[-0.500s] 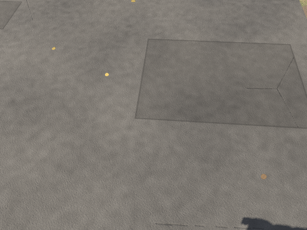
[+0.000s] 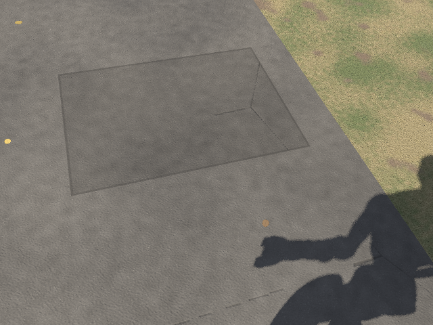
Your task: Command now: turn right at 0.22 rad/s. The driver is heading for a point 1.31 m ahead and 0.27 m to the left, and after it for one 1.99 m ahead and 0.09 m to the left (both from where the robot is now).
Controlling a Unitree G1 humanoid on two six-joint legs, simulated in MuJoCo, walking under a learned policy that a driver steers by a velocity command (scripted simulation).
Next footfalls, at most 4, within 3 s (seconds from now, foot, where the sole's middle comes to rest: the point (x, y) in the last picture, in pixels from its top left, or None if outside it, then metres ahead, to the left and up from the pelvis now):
0.12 right None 0.03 -0.15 -0.78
0.52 left None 0.01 0.11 -0.78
1.06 right None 0.46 0.14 -0.78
1.50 left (113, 203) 0.91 0.33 -0.78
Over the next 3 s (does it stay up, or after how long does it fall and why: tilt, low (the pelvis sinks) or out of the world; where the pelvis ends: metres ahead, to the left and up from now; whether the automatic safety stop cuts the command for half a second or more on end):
stays up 1.47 0.15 0.00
